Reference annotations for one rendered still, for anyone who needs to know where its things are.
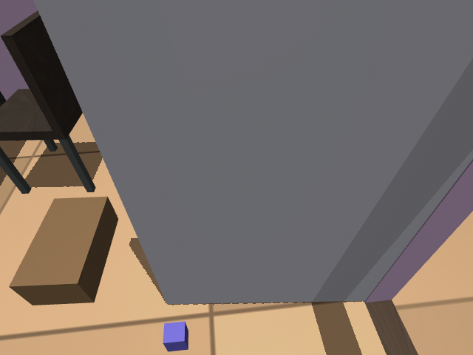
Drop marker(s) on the chair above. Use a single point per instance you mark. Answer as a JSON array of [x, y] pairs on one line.
[[48, 110]]

